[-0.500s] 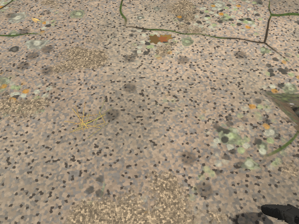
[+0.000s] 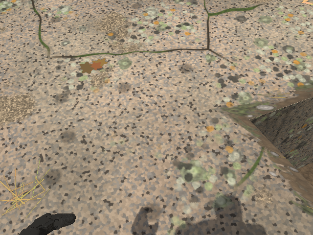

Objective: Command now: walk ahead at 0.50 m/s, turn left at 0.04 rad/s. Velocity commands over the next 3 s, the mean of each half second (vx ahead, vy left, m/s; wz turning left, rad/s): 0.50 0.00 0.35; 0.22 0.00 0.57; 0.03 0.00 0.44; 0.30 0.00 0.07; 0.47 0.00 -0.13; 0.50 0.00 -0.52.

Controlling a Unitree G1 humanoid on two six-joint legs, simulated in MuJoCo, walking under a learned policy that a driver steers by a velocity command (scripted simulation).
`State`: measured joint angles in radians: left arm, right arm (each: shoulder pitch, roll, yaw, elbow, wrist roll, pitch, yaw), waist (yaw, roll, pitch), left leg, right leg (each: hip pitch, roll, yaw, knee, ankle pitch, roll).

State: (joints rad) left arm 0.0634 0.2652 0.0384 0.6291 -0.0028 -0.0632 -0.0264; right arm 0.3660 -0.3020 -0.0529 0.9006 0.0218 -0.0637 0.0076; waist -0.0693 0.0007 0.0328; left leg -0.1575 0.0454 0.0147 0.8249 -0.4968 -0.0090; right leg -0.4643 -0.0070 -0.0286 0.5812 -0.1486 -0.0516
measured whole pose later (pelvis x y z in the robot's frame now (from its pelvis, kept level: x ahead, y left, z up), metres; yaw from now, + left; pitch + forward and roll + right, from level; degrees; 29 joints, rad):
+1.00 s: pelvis +0.49 +0.08 +0.00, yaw +33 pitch +3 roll +0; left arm 0.08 0.27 0.05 0.70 0.03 -0.06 0.01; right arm 0.20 -0.32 -0.08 0.67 0.01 0.03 -0.03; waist -0.04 0.03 0.03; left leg -0.36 -0.14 -0.17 0.93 -0.57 0.00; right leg -0.45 0.03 0.03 0.51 -0.12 -0.02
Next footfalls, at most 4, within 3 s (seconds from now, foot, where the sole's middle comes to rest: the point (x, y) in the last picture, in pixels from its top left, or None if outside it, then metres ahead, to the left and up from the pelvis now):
0.50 left None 0.41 0.16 -0.76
0.92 right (144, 188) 0.66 0.06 -0.76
1.34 left None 0.45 0.22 -0.76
1.76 right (142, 199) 0.61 0.07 -0.76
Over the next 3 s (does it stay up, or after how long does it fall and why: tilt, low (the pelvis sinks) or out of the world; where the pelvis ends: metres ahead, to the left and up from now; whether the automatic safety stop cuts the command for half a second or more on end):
stays up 0.98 0.55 0.02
